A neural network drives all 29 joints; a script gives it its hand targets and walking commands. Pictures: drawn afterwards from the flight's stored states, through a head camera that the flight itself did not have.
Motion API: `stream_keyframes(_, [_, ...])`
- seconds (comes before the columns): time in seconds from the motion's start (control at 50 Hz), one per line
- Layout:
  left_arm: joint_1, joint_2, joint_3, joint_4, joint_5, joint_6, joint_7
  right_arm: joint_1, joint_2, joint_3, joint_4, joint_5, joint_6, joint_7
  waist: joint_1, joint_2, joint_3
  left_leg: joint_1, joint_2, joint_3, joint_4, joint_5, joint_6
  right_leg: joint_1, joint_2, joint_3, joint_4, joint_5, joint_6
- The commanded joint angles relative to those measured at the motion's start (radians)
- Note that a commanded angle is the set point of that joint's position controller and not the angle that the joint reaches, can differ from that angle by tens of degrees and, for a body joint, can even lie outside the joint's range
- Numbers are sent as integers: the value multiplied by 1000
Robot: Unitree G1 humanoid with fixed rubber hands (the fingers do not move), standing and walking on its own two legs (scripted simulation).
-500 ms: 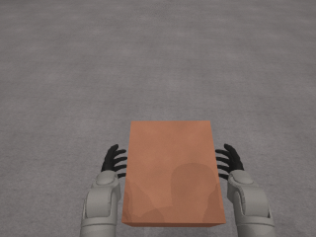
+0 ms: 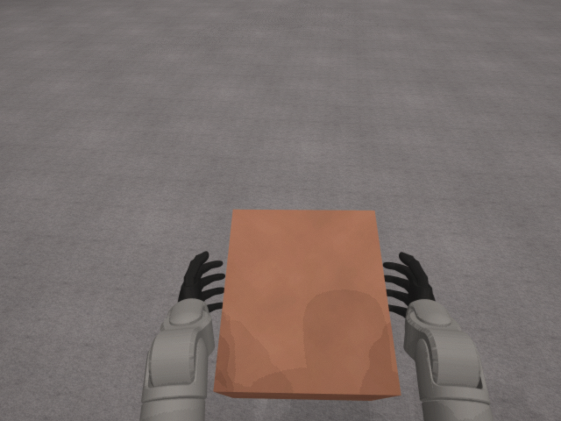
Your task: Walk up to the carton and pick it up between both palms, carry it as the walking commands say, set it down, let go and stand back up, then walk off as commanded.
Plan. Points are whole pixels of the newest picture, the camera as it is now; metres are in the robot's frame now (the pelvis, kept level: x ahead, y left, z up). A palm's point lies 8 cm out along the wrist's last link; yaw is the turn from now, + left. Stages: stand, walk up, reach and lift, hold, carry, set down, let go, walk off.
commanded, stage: carry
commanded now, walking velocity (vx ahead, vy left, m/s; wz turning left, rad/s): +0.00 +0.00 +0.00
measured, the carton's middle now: (302, 306) +0.32 +0.00 -0.03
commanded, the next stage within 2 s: none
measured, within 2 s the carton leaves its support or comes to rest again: neither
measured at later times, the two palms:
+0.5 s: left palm (190, 300) +0.27 +0.15 +0.08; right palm (420, 301) +0.27 -0.15 +0.07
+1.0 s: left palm (130, 394) +0.15 +0.20 +0.08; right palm (398, 347) +0.20 -0.11 +0.09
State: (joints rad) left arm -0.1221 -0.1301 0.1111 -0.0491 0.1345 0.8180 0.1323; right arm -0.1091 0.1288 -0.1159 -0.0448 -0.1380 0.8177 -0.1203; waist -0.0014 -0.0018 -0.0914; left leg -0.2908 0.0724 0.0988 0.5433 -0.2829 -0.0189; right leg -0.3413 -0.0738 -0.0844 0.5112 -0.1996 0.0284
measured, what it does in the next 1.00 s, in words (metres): shifts its weight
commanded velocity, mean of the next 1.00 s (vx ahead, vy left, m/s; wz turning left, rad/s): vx -0.14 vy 0.00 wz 0.35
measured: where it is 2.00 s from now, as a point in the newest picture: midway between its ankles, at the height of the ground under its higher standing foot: outside the picture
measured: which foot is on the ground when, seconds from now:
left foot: down 0.00-1.00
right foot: down 0.00-1.00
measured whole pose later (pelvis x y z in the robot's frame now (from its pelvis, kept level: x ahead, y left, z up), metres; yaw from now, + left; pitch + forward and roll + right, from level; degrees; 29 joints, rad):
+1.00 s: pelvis -0.08 +0.00 -0.02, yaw +12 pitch +2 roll -1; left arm -0.16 -0.14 0.04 -0.47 0.11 1.25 0.20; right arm -0.13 0.13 -0.08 -0.50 -0.11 1.27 -0.19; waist -0.03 -0.02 -0.04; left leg -0.49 0.04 0.08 0.75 -0.32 0.00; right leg -0.50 -0.21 -0.24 0.69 -0.20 0.03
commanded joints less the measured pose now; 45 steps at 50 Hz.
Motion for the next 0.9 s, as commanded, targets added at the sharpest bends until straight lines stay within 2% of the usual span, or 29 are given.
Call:
stream_keyframes(0.0, [-345, -696, -466, -84, -220, 2, -192, -368, 652, 467, -103, 220, -6, 193, 0, 5, -186, 27, 79, -59, -104, 113, 28, 109, -69, 50, -62, 136, -31])
stream_keyframes(0.42, [-362, -730, -456, -102, -228, 56, -184, -387, 682, 466, -133, 233, 47, 185, 0, 5, -192, 37, 79, -59, -109, 118, 25, 110, -73, 49, -71, 132, -32])
stream_keyframes(0.44, [-361, -760, -488, -159, -254, 61, -182, -385, 708, 497, -190, 259, 53, 182, 1, 6, -193, 31, 83, -65, -103, 161, 24, 121, -79, 46, -68, 158, -28])
stream_keyframes(0.46, [-367, -830, -563, -294, -312, 83, -173, -399, 774, 574, -330, 318, 74, 175, 3, 5, -199, 31, 91, -68, -88, 219, 20, 131, -89, 42, -60, 197, -20])
stream_keyframes(0.48, [-373, -947, -701, -539, -408, 140, -156, -418, 891, 720, -583, 416, 131, 161, 4, 5, -213, 28, 99, -68, -58, 293, 14, 138, -103, 36, -37, 256, -11])
stream_keyframes(0.5, [-287, -891, -671, -462, -373, 204, -141, -350, 845, 703, -510, 386, 196, 150, 5, 15, -245, 32, 105, -69, -13, 390, 12, 144, -110, 27, 12, 339, -6])
stream_keyframes(0.52, [-217, -838, -651, -436, -354, 251, -133, -288, 802, 689, -479, 371, 247, 145, 6, 20, -275, 39, 106, -73, 24, 464, 12, 152, -115, 23, 50, 408, -3])
stream_keyframes(0.56, [-181, -798, -643, -454, -353, 318, -133, -245, 777, 678, -486, 369, 319, 147, 7, 10, -275, 13, 98, -82, 61, 514, 16, 145, -127, 20, 88, 468, -5])
stream_keyframes(0.6, [-208, -809, -645, -466, -363, 360, -140, -275, 788, 673, -502, 374, 364, 153, 9, 11, -227, -41, 90, -104, 55, 430, 22, 116, -131, 20, 91, 405, -9])
stream_keyframes(0.68, [-306, -884, -657, -496, -392, 393, -158, -347, 852, 676, -526, 391, 402, 168, 8, 36, -155, -139, 98, -173, -21, 213, 34, 67, -115, 3, 72, 124, -7])
stream_keyframes(0.74, [-347, -933, -665, -505, -411, 402, -168, -364, 893, 677, -533, 400, 411, 172, 6, 41, -159, -186, 93, -194, -49, 146, 32, 76, -108, -3, 50, 3, -19])
stream_keyframes(0.78, [-354, -953, -670, -500, -420, 407, -173, -359, 910, 674, -531, 401, 417, 173, 5, 26, -168, -213, 76, -183, -41, 106, 26, 90, -128, 6, 21, -38, -30])
stream_keyframes(0.82, [-359, -965, -671, -492, -423, 413, -177, -351, 920, 674, -525, 400, 424, 175, 3, -19, -172, -240, 40, -147, -2, 45, 16, 95, -174, 29, -33, -82, -50])
stream_keyframes(0.84, [-363, -972, -670, -488, -422, 415, -178, -349, 926, 676, -522, 401, 427, 176, 1, -71, -177, -242, 10, -112, 61, -8, 11, 84, -217, 53, -73, -100, -71])
stream_keyframes(0.86, [-361, -978, -667, -482, -420, 417, -179, -353, 930, 678, -522, 404, 431, 179, 2, -143, -190, -220, -22, -65, 182, -67, 8, 51, -285, 84, -123, -115, -104])
stream_keyframes(0.88, [-344, -987, -662, -476, -415, 420, -179, -367, 928, 681, -530, 408, 436, 182, 8, -187, -208, -186, -33, -25, 331, -129, 6, 0, -357, 100, -163, -107, -144])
